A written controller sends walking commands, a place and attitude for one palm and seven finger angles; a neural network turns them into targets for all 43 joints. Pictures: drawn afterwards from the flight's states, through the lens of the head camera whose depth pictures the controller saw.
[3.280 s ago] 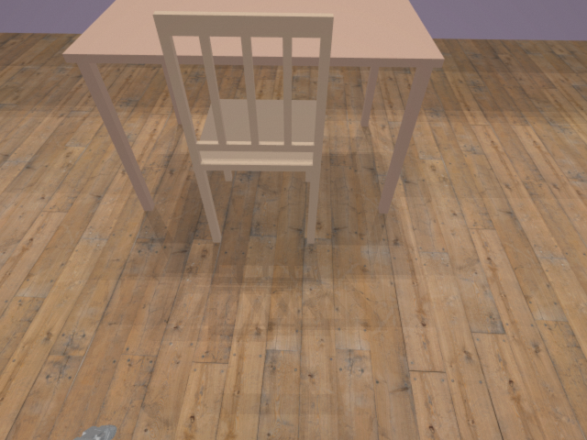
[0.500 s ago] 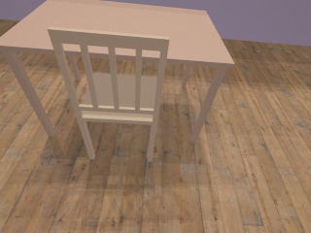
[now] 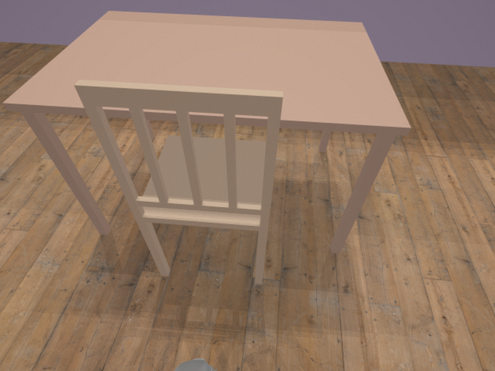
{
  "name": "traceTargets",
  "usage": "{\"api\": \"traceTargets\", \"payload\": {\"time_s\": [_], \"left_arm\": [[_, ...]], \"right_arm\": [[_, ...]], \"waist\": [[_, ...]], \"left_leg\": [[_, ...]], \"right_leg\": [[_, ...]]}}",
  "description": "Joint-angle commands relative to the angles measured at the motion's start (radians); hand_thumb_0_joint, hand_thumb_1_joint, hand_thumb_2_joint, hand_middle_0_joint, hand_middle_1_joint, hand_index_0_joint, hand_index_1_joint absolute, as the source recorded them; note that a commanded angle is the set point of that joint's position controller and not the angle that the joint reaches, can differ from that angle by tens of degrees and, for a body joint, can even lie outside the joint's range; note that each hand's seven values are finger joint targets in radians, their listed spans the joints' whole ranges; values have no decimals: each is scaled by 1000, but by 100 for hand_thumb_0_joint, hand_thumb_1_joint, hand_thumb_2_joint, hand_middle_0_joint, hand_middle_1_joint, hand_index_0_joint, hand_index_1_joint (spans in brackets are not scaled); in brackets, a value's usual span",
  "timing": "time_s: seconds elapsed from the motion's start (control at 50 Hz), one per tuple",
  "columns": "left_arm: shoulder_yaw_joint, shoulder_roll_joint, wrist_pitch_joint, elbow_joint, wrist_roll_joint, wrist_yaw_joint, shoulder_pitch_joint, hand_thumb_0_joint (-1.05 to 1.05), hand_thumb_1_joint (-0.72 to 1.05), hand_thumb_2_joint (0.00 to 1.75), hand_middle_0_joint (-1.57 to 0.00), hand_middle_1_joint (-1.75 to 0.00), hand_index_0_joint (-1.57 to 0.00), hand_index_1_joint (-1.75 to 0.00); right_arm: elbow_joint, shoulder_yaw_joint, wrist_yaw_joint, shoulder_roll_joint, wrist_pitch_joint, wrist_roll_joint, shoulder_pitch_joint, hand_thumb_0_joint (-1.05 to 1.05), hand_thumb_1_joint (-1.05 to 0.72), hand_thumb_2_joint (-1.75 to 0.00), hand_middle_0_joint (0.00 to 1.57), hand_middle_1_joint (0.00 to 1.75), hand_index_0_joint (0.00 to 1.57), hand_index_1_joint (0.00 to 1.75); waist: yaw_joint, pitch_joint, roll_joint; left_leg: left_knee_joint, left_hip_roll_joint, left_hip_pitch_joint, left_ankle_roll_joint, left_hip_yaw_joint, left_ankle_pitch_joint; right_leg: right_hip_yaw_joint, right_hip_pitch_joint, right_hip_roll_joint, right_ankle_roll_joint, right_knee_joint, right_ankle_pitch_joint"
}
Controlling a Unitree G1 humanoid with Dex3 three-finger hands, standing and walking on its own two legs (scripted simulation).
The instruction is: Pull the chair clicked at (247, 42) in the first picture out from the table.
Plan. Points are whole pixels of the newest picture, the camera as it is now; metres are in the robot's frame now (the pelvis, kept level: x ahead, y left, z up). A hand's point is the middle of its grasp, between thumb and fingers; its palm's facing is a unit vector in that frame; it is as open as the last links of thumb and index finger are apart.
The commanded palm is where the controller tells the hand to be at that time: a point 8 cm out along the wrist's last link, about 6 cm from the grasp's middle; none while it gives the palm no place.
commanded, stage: take the last steps up to it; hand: left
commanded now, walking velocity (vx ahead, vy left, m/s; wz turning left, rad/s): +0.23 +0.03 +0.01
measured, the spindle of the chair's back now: (191, 163) +0.62 +0.20 -0.08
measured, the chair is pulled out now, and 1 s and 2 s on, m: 0.00 0.00 0.00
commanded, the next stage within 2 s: come to a stop and stand still in 0.20 s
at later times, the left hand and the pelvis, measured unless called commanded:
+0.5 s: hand (154, 329) +0.23 +0.21 -0.18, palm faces -0.01 -0.97 -0.24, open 7.3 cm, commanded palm none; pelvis +0.15 +0.03 -0.01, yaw -2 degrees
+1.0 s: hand (119, 362) +0.17 +0.27 -0.19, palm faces -0.04 -0.98 -0.21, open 7.4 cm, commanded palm none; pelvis +0.12 +0.08 -0.02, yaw -3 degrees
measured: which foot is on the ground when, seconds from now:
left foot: up 0.00-0.12, down 0.14-1.00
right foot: down 0.00-0.14, up 0.16-0.42, down 0.44-1.00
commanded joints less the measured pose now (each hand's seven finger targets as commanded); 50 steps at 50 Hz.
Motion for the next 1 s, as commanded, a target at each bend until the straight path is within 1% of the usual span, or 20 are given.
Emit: {"api": "traceTargets", "payload": {"time_s": [0.0,0.04,0.08,0.12,0.14,0.2,0.26,0.36,0.4,0.48,0.58,0.66,0.72,0.76,0.78,0.8,0.82,0.86,0.9,0.98], "left_arm": [[26,168,-20,-24,4,10,46,0,90,90,-20,-30,-20,-30],[32,175,-12,-22,0,10,32,0,90,90,-20,-30,-20,-30],[33,160,-7,-15,-7,8,17,0,90,90,-20,-30,-20,-30],[18,71,-2,-48,-19,-2,53,0,90,90,-20,-30,-20,-30],[19,94,0,-68,-8,4,11,0,90,90,-20,-30,-20,-30],[22,86,11,-63,-6,-11,-89,0,90,90,-20,-30,-20,-30],[13,43,32,-46,-6,-10,-34,0,90,90,-20,-30,-20,-30],[-6,41,43,-52,-10,9,-82,0,90,90,-20,-30,-20,-30],[1,97,40,-43,-8,15,-65,0,90,90,-20,-30,-20,-30],[14,213,37,-73,-13,25,-154,0,90,90,-20,-30,-20,-30],[34,236,59,-101,-7,41,-206,0,90,90,-20,-30,-20,-30],[49,238,74,-133,1,42,-266,0,90,90,-20,-30,-20,-30],[48,221,80,-142,-10,37,-293,0,90,90,-20,-30,-20,-30],[36,148,86,-156,-18,28,-287,0,90,90,-20,-30,-20,-30],[10,176,67,-137,-29,59,-167,0,90,90,-20,-30,-20,-30],[15,230,55,-143,-13,53,-149,0,90,90,-20,-30,-20,-30],[13,228,54,-161,-7,41,-191,0,90,90,-20,-30,-20,-30],[4,208,71,-198,-8,30,-255,0,90,90,-20,-30,-20,-30],[-5,175,88,-203,-3,19,-224,0,90,90,-20,-30,-20,-30],[-17,127,83,-163,0,11,-113,0,90,90,-20,-30,-20,-30]], "right_arm": [[-97,12,9,7,-40,2,-94,0,-90,-90,20,30,20,30],[-93,15,4,-9,-49,1,-71,0,-90,-90,20,30,20,30],[-40,9,-13,-59,-63,-8,89,0,-90,-90,20,30,20,30],[-10,-31,-38,-246,-65,-12,271,0,-90,-90,20,30,20,30],[-12,-24,-42,-238,-55,-2,254,0,-90,-90,20,30,20,30],[-42,9,-52,-97,-64,1,64,0,-90,-90,20,30,20,30],[-42,15,-55,-78,-77,-2,25,0,-90,-90,20,30,20,30],[-28,24,-63,-92,-55,-4,-4,0,-90,-90,20,30,20,30],[-14,28,-64,-79,-44,3,-21,0,-90,-90,20,30,20,30],[5,20,-62,-46,-1,14,62,0,-90,-90,20,30,20,30],[-12,7,-68,-39,30,16,49,0,-90,-90,20,30,20,30],[-27,3,-68,-25,36,16,59,0,-90,-90,20,30,20,30],[-13,8,-63,-16,26,12,122,0,-90,-90,20,30,20,30],[-28,6,-62,-81,7,0,108,0,-90,-90,20,30,20,30],[-122,-20,-55,-160,-7,20,-26,0,-90,-90,20,30,20,30],[-167,2,-48,-143,1,15,-99,0,-90,-90,20,30,20,30],[-167,8,-47,-64,-5,8,11,0,-90,-90,20,30,20,30],[-158,13,-45,-73,-3,2,65,0,-90,-90,20,30,20,30],[-188,12,-41,-118,-5,-8,18,0,-90,-90,20,30,20,30],[-205,15,-40,-148,-2,-2,-30,0,-90,-90,20,30,20,30]], "waist": [[12,131,-157],[0,95,-136],[-70,4,-60],[-105,-141,286],[-110,-141,219],[-47,64,117],[0,-3,115],[7,-19,62],[32,2,41],[-34,-58,-146],[-11,-76,-159],[-22,-71,-113],[-52,-79,-121],[-34,-40,106],[4,-120,167],[20,-53,117],[-39,-94,11],[-58,22,75],[-31,136,229],[3,105,79]], "left_leg": [[-164,-17,27,6,31,24],[-266,-43,128,16,49,33],[-425,-65,381,26,51,112],[-536,325,698,180,-425,321],[-584,350,627,222,-426,206],[-655,266,320,195,-277,139],[-631,198,310,173,-108,383],[-524,177,301,139,-62,594],[-455,125,265,63,-40,464],[-379,0,286,-36,-4,133],[-125,-45,179,-52,-39,-260],[-155,-56,200,-55,-57,-220],[-412,-50,342,-47,-31,18],[-558,111,362,20,-203,277],[-343,134,329,14,-104,399],[-298,45,224,0,-67,238],[-319,-20,216,-20,-56,16],[-442,4,213,7,-135,-91],[-655,99,59,43,-253,-274],[-672,94,51,64,-237,-306]], "right_leg": [[140,-76,-231,-132,-159,227],[118,-54,-205,-119,-92,275],[67,-77,-144,-85,161,386],[-17,-438,34,-10,648,-301],[65,-466,22,-34,792,-349],[114,-481,-67,-23,831,-163],[86,-365,-60,-1,643,-111],[72,-166,-18,15,279,43],[91,-67,-33,16,93,253],[258,-39,-202,-105,142,895],[295,32,-288,-218,87,1034],[263,-15,-268,-214,81,858],[235,-101,-204,-135,105,555],[139,-212,-46,-30,199,172],[161,-129,-83,-36,198,215],[174,-86,-127,-54,139,385],[265,-119,-188,-93,139,326],[217,-271,-109,-83,118,-98],[78,-249,3,-31,238,-93],[89,-176,7,-20,272,2]]}}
